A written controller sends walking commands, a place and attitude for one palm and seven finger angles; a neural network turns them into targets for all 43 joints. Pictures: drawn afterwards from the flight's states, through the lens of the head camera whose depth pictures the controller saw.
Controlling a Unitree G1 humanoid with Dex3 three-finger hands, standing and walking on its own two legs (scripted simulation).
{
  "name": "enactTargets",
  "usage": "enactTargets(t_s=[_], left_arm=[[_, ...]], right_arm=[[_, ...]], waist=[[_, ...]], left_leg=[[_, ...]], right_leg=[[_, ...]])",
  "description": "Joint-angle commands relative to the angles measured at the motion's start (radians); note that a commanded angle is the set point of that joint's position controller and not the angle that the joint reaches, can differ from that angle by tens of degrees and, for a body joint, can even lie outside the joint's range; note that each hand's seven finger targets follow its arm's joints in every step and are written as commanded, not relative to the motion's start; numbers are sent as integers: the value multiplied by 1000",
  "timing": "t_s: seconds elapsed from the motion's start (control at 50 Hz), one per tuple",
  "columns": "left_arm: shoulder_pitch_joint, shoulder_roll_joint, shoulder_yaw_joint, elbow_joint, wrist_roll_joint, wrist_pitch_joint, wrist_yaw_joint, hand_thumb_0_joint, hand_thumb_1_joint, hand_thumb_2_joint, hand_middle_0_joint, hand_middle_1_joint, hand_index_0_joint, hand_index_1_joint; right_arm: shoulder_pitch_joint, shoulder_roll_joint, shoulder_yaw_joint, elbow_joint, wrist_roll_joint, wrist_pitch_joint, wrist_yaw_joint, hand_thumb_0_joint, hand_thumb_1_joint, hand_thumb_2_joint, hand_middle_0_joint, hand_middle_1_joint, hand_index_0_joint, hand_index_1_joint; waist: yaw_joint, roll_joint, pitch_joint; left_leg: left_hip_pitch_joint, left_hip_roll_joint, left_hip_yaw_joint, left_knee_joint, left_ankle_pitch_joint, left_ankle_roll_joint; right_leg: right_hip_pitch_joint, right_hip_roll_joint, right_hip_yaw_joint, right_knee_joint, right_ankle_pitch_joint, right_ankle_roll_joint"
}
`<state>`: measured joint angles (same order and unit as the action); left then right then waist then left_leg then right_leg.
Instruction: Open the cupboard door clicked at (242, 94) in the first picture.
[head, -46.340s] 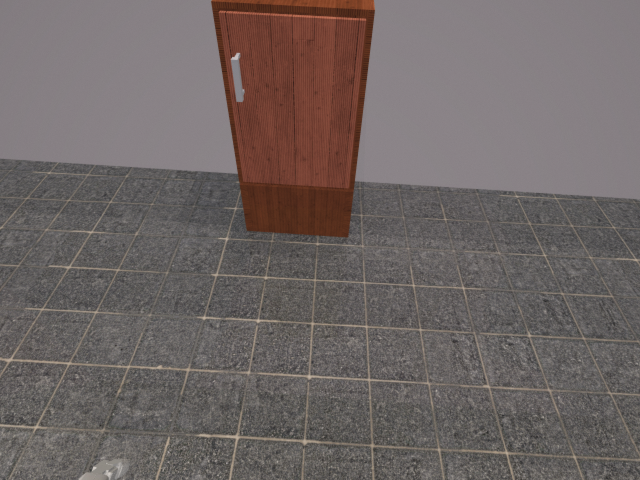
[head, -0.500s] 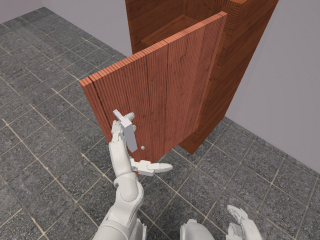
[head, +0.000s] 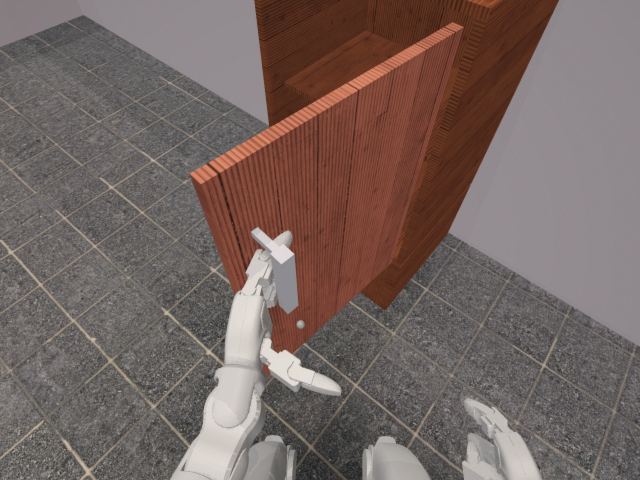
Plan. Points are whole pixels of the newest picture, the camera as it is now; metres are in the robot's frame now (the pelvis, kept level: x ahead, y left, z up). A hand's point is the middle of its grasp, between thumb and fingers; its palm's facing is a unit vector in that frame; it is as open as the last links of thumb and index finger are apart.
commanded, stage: slide the hand sideways off the handle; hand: left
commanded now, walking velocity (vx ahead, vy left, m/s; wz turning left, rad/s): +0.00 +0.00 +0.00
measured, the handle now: (275, 272) +0.36 +0.08 +0.05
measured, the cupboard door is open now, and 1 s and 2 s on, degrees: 84 84 84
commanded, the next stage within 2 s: draw the hand back to the body in 0.80 s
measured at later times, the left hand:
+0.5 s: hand (261, 362) +0.25 +0.08 +0.04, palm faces -0.03 -1.00 -0.01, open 16.2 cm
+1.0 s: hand (226, 379) +0.23 +0.12 +0.04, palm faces -0.03 -1.00 -0.04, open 16.3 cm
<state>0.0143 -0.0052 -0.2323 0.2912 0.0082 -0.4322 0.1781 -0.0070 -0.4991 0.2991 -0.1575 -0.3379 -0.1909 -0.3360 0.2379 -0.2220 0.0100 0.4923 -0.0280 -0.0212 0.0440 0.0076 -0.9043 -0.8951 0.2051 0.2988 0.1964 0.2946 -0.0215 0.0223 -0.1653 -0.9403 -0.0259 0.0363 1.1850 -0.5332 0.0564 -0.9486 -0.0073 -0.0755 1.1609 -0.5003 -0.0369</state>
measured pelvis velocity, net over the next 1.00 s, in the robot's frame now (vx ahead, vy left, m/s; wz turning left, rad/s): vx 0.01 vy -0.02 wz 0.01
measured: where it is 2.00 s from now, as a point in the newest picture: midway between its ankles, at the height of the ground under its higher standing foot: outside the picture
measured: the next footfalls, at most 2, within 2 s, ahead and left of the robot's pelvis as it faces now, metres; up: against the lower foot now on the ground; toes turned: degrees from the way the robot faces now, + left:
none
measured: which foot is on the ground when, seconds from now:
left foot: down 0.00-1.00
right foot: down 0.00-1.00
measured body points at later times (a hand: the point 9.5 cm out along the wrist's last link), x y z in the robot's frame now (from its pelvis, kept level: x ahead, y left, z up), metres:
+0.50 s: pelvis +0.01 -0.01 -0.01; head +0.09 -0.01 +0.44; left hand +0.25 +0.13 +0.04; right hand +0.21 -0.22 -0.09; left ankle +0.02 +0.08 -0.64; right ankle +0.03 -0.10 -0.64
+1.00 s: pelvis +0.01 -0.02 -0.02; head +0.09 -0.02 +0.43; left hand +0.23 +0.17 +0.04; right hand +0.20 -0.25 -0.10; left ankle +0.02 +0.08 -0.64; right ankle +0.03 -0.10 -0.64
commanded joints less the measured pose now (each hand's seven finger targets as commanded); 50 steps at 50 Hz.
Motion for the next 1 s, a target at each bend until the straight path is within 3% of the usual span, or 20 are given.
enactTargets(t_s=[0.0,0.04,0.08,0.26,0.42,0.48,0.54,0.64,0.7,0.74,0.8,0.84,0.86,0.88,0.94,0.98], left_arm=[[-69,14,25,-260,39,-93,22,0,-500,300,-150,-300,-150,-300],[-13,28,30,-304,38,-90,15,0,-500,300,-150,-300,-150,-300],[-18,22,14,-342,31,-83,3,0,-500,300,-150,-300,-150,-300],[115,42,21,-422,-16,-72,-59,0,-500,300,-150,-300,-150,-300],[314,111,105,-509,-49,-70,-114,0,-500,300,-150,-300,-150,-300],[351,120,117,-549,-66,-70,-132,0,-500,300,-150,-300,-150,-300],[400,141,141,-556,-82,-79,-150,0,-500,300,-150,-300,-150,-300],[374,184,177,-577,-103,-113,-200,0,-500,300,-150,-300,-150,-300],[409,216,224,-591,-133,-121,-238,0,-500,300,-150,-300,-150,-300],[429,224,230,-607,-150,-110,-260,0,-500,300,-150,-300,-150,-300],[422,198,202,-627,-166,-89,-279,0,-500,300,-150,-300,-150,-300],[407,221,226,-606,-169,-69,-279,0,-500,300,-150,-300,-150,-300],[395,213,216,-609,-168,-65,-280,0,-500,300,-150,-300,-150,-300],[401,224,234,-600,-169,-58,-277,0,-500,300,-150,-300,-150,-300],[435,321,330,-708,-178,-33,-262,0,-500,300,-150,-300,-150,-300],[462,330,354,-757,-189,-8,-256,0,-500,300,-150,-300,-150,-300]], right_arm=[[-56,-100,-46,-159,1,-32,5,0,-900,-900,200,300,200,300],[-58,-100,-46,-178,4,-26,3,0,-900,-900,200,300,200,300],[-55,-96,-43,-179,6,-24,0,0,-900,-900,200,300,200,300],[-52,-95,-37,-187,16,-40,-28,0,-900,-900,200,300,200,300],[-44,-88,-39,-208,20,-49,-36,0,-900,-900,200,300,200,300],[-45,-87,-40,-210,22,-55,-40,0,-900,-900,200,300,200,300],[-43,-91,-39,-214,22,-63,-47,0,-900,-900,200,300,200,300],[-53,-100,-43,-206,22,-84,-61,0,-900,-900,200,300,200,300],[-48,-101,-48,-201,26,-95,-68,0,-900,-900,200,300,200,300],[-49,-104,-47,-206,29,-98,-72,0,-900,-900,200,300,200,300],[-48,-106,-47,-208,33,-105,-74,0,-900,-900,200,300,200,300],[-41,-111,-48,-205,34,-107,-81,0,-900,-900,200,300,200,300],[-47,-112,-47,-207,33,-110,-82,0,-900,-900,200,300,200,300],[-42,-109,-48,-205,33,-111,-84,0,-900,-900,200,300,200,300],[-38,-110,-49,-230,40,-100,-91,0,-900,-900,200,300,200,300],[-29,-99,-47,-237,46,-92,-94,0,-900,-900,200,300,200,300]], waist=[[20,-65,-251],[33,-48,-277],[23,-26,-266],[3,-73,-224],[36,-49,-263],[27,-33,-253],[17,-62,-220],[1,-48,-199],[15,-31,-240],[19,-11,-251],[4,-4,-246],[-6,-50,-228],[-7,-45,-224],[-2,-54,-220],[41,-2,-286],[49,19,-302]], left_leg=[[137,8,-89,-172,173,-43],[149,7,-85,-172,201,-44],[157,7,-85,-173,203,-45],[128,8,-98,-156,191,-39],[123,1,-80,-140,254,-42],[116,1,-77,-126,270,-41],[73,0,-80,-114,241,-37],[19,-1,-78,-75,166,-34],[11,-2,-73,-58,174,-36],[13,-3,-74,-62,184,-35],[21,-2,-74,-56,179,-33],[-7,2,-81,-46,165,-31],[-15,1,-79,-41,152,-31],[-24,2,-78,-39,146,-33],[33,-1,-71,-87,185,-31],[86,-3,-65,-120,222,-33]], right_leg=[[161,9,42,-143,151,-17],[185,12,45,-139,179,-21],[181,11,43,-140,189,-18],[174,16,39,-141,188,-8],[232,16,50,-126,278,-9],[227,16,53,-123,304,-5],[227,18,61,-130,285,-4],[185,15,88,-136,187,0],[203,11,107,-136,196,3],[213,14,103,-131,195,0],[193,13,98,-135,191,7],[190,14,104,-144,163,10],[183,9,111,-147,144,12],[188,7,117,-152,137,13],[279,12,120,-173,165,7],[336,9,116,-194,230,11]])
